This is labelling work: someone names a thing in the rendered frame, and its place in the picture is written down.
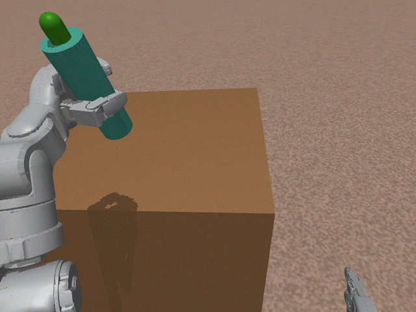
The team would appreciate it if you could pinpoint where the bottle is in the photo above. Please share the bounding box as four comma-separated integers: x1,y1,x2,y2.
39,12,133,140

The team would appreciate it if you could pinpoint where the left robot hand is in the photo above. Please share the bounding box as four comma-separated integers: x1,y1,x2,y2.
29,57,127,130

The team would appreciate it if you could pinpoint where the right robot hand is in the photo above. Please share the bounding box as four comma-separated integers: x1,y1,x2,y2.
344,266,378,312

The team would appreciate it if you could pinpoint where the left robot arm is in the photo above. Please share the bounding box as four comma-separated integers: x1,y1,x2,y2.
0,104,83,312

